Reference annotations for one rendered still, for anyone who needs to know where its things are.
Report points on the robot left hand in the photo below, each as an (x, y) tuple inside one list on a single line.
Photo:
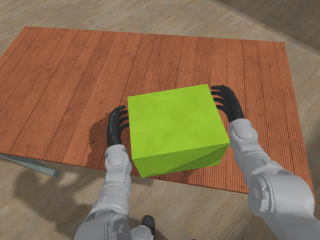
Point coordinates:
[(113, 129)]

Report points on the left robot forearm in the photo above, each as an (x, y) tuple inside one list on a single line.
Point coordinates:
[(115, 191)]

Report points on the robot left shin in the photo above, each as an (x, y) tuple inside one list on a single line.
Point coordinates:
[(142, 226)]

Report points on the robot right hand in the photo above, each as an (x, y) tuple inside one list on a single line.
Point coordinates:
[(231, 106)]

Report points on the left robot upper arm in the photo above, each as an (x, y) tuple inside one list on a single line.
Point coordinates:
[(112, 226)]

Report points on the table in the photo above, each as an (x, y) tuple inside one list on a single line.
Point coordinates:
[(58, 87)]

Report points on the carton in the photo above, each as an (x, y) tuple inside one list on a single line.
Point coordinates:
[(175, 130)]

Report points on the left robot thigh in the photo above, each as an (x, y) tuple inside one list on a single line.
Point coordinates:
[(141, 233)]

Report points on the right robot upper arm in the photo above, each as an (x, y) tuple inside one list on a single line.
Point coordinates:
[(285, 203)]

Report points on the right robot forearm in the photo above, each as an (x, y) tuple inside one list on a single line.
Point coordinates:
[(248, 154)]

